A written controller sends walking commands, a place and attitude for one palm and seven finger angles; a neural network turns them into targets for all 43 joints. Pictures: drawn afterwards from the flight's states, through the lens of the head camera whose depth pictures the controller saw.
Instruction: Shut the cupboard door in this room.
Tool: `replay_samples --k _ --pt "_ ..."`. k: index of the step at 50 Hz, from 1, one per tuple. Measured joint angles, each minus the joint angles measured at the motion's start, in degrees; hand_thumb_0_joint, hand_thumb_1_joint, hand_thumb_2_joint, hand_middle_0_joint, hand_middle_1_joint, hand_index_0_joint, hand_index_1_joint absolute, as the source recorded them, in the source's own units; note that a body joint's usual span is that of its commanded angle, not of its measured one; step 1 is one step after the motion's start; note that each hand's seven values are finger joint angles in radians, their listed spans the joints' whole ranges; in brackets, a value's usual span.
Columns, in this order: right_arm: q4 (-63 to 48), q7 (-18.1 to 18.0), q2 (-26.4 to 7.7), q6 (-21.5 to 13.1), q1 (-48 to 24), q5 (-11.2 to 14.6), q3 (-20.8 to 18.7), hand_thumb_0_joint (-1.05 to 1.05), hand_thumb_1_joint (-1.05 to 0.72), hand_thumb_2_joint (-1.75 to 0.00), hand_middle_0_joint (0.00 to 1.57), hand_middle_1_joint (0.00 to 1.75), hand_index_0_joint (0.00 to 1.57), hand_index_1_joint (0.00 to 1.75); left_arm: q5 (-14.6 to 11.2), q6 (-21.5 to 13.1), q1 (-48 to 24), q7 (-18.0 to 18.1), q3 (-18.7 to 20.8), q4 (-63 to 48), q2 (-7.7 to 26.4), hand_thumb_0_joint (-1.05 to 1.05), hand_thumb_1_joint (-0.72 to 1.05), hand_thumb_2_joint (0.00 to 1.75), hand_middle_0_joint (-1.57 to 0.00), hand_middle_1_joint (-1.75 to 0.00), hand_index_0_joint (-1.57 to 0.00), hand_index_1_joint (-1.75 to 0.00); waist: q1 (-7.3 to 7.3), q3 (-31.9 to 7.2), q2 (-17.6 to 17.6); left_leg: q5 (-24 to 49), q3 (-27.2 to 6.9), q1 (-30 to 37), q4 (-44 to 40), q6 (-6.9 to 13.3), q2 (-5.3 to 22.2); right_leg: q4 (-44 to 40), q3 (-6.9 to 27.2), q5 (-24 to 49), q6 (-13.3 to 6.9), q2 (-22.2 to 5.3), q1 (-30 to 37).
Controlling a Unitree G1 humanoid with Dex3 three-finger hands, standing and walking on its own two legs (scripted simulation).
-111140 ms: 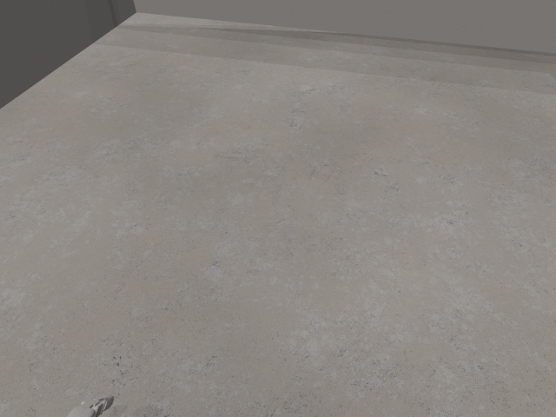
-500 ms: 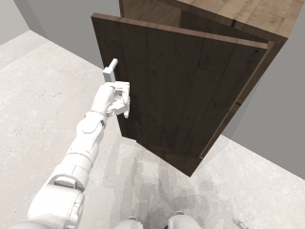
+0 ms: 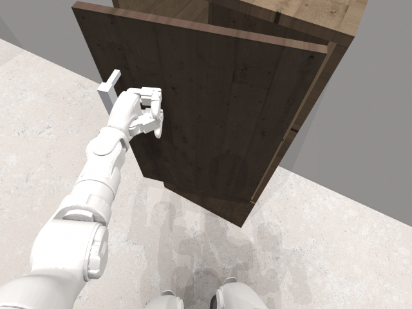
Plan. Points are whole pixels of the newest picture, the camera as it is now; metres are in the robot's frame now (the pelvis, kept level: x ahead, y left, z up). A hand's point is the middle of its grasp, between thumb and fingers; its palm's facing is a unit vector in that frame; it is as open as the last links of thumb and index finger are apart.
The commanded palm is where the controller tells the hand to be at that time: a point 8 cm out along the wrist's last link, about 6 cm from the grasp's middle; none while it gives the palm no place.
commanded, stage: push the door shut along its arc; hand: left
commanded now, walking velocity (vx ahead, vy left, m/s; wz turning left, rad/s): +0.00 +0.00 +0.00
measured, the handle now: (119, 103) +0.51 +0.14 +0.07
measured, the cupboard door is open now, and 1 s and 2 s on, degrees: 14 0 0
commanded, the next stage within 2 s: pull the fist back off the door in 0.50 s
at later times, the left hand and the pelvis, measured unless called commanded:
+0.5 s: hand (169, 106) +0.49 +0.04 +0.08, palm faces -0.47 -0.88 -0.04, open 3.5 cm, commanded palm +0.51 +0.06 +0.08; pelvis -0.02 -0.01 -0.02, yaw +2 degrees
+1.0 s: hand (185, 104) +0.50 +0.01 +0.07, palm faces -0.04 -1.00 -0.07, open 3.1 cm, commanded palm +0.46 +0.06 +0.08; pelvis +0.00 +0.00 -0.02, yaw -1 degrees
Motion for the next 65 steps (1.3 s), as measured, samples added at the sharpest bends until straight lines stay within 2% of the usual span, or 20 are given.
replay_samples --k 14,31,32,33,35,39,41,43,45,48,50,53,56,61,65 --pt "1.29 -1.28 -0.94 -2.24 -2.67 0.17 0.28 0.01 -0.91 -0.90 0.20 0.30 0.20 0.30 -1.73 1.55 -9.43 -4.26 -2.36 6.43 2.82 0.03 0.91 0.94 -1.30 -1.50 -1.30 -1.50 -0.52 0.37 0.02 -0.16 -2.04 -5.52 3.66 -0.80 0.12 2.37 -2.36 -0.24 -1.00 -0.17 -4.41" --pt "3.94 -1.92 -0.53 -4.63 -1.59 -0.82 0.88 0.00 -0.91 -0.90 0.21 0.30 0.20 0.30 -0.87 6.35 -21.44 -4.07 -4.39 12.13 3.88 0.04 1.03 1.02 -1.30 -1.50 -1.30 -1.50 -2.96 -0.62 0.75 -1.83 -2.42 -13.59 9.33 -0.37 0.16 7.11 -3.17 -1.54 -0.86 -0.42 -11.95" --pt "3.85 -1.79 -0.48 -4.76 -1.16 -1.01 0.71 0.00 -0.91 -0.90 0.21 0.30 0.20 0.30 -0.71 6.73 -22.04 -2.77 -3.07 12.49 3.17 0.04 1.02 1.02 -1.30 -1.50 -1.30 -1.50 -2.96 -0.87 0.96 -1.94 -2.45 -14.21 9.61 -0.36 0.22 7.25 -3.22 -1.58 -0.81 -0.38 -12.50" --pt "3.63 -1.36 -0.43 -4.93 -0.61 -1.32 0.45 0.00 -0.91 -0.90 0.21 0.30 0.20 0.30 -0.64 6.81 -22.33 0.51 -1.34 12.66 2.03 0.04 1.00 1.01 -1.30 -1.50 -1.30 -1.50 -2.92 -1.23 1.23 -2.04 -2.43 -14.82 9.82 -0.36 0.27 7.34 -3.20 -1.59 -0.73 -0.34 -13.08" --pt "3.05 0.03 -0.26 -5.15 0.65 -2.15 -0.13 0.00 -0.91 -0.90 0.20 0.30 0.20 0.30 -0.33 5.99 -21.58 7.72 1.40 11.90 -0.71 0.03 0.95 0.99 -1.30 -1.50 -1.31 -1.50 -2.70 -1.98 1.68 -2.12 -2.12 -15.48 9.77 -0.32 0.21 7.44 -2.88 -1.62 -0.51 -0.39 -13.89" --pt "2.26 3.38 0.57 -4.50 2.74 -4.31 -0.76 0.01 -0.91 -0.90 0.20 0.30 0.20 0.30 1.41 2.06 -16.21 22.21 5.48 8.32 -6.78 0.00 0.88 0.97 -1.30 -1.50 -1.32 -1.50 -1.48 -3.65 1.89 -2.22 -0.91 -14.75 8.82 -0.10 0.22 7.35 -1.58 -1.75 -0.09 -0.30 -13.88" --pt "2.05 4.95 1.27 -4.35 3.04 -5.36 -0.97 0.01 -0.91 -0.90 0.20 0.30 0.20 0.30 3.95 -0.54 -13.99 29.00 5.71 7.57 -8.68 0.00 0.88 0.96 -1.30 -1.50 -1.32 -1.50 -1.44 -4.14 1.90 -2.44 -0.48 -14.23 8.66 -0.02 0.36 7.40 -1.13 -1.89 0.01 -0.11 -13.60" --pt "1.91 6.24 1.97 -4.06 2.97 -6.01 -1.12 0.01 -0.91 -0.90 0.20 0.30 0.20 0.30 7.55 -2.95 -12.00 32.76 4.58 6.76 -9.54 0.00 0.88 0.94 -1.30 -1.50 -1.32 -1.50 -1.64 -4.13 1.88 -2.67 -0.20 -13.53 8.61 0.03 0.50 7.46 -0.84 -2.04 0.03 0.06 -13.07" --pt "1.72 6.86 2.50 -3.47 2.77 -6.22 -1.12 0.01 -0.91 -0.90 0.20 0.30 0.20 0.30 10.76 -4.87 -10.33 33.77 3.74 5.98 -9.57 0.00 0.88 0.93 -1.30 -1.50 -1.31 -1.50 -2.01 -3.98 1.80 -2.80 0.11 -12.60 8.37 0.04 0.63 7.38 -0.50 -2.10 0.02 0.23 -12.34" --pt "1.38 6.81 2.87 -2.16 2.67 -5.62 -1.24 0.00 -0.91 -0.90 0.20 0.30 0.20 0.30 12.09 -5.55 -8.31 32.70 3.23 5.24 -9.09 0.01 0.89 0.91 -1.30 -1.50 -1.31 -1.50 -2.17 -3.71 1.81 -2.71 0.66 -10.21 7.10 0.05 0.86 6.40 0.17 -1.89 -0.01 0.59 -10.30" --pt "0.89 6.39 2.76 -1.20 2.96 -4.96 -1.21 0.00 -0.91 -0.90 0.20 0.30 0.20 0.30 11.02 -4.50 -6.99 31.65 3.67 5.10 -8.96 0.01 0.89 0.91 -1.30 -1.50 -1.31 -1.50 -1.90 -3.59 1.90 -2.34 1.04 -7.96 5.48 0.06 0.97 5.01 0.68 -1.48 0.01 0.82 -8.28" --pt "0.02 5.74 2.34 -0.08 3.67 -4.12 -1.07 0.01 -0.91 -0.90 0.20 0.30 0.20 0.30 8.07 -2.60 -4.39 30.46 4.72 4.40 -9.11 0.01 0.90 0.90 -1.30 -1.50 -1.31 -1.50 -1.00 -3.43 1.78 -1.46 1.49 -4.16 2.40 -0.06 1.10 2.29 1.40 -0.60 0.07 1.15 -4.79" --pt "-0.74 5.46 1.99 0.09 4.38 -3.66 -1.16 0.01 -0.91 -0.90 0.20 0.30 0.20 0.30 5.66 -3.06 -0.41 29.55 4.22 1.36 -9.61 0.02 0.90 0.90 -1.30 -1.50 -1.30 -1.50 0.25 -3.45 1.14 -0.58 1.56 -1.16 -0.19 -0.28 1.14 -0.08 1.69 0.20 -0.04 1.34 -1.90" --pt "-0.88 5.63 1.28 -0.17 3.62 -3.42 -1.98 0.01 -0.91 -0.90 0.20 0.30 0.20 0.30 5.79 -6.40 5.25 27.78 -1.66 -3.56 -10.51 0.02 0.90 0.90 -1.30 -1.50 -1.30 -1.50 2.02 -3.01 -0.08 -0.28 0.19 0.29 -0.55 -0.54 0.87 -0.95 0.40 0.21 -0.39 1.04 0.20" --pt "-0.86 5.17 0.31 0.00 0.95 -2.99 -2.73 0.01 -0.91 -0.90 0.20 0.30 0.20 0.30 5.79 -5.71 8.31 27.37 -5.82 -5.80 -12.13 0.02 0.91 0.90 -1.30 -1.50 -1.30 -1.50 2.57 -2.11 -0.09 -0.42 -0.85 0.08 0.40 -0.57 0.54 -0.56 -0.67 -0.06 -0.38 0.62 0.58"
